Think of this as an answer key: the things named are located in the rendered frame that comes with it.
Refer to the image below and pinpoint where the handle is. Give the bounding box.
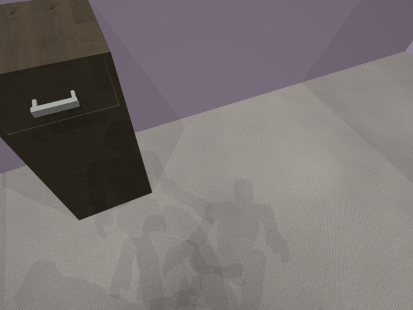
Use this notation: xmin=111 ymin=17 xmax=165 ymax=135
xmin=30 ymin=90 xmax=80 ymax=118

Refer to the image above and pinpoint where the cabinet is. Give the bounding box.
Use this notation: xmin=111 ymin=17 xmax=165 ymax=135
xmin=0 ymin=0 xmax=152 ymax=220

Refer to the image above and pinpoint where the drawer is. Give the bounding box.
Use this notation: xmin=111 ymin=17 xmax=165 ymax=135
xmin=0 ymin=57 xmax=118 ymax=133

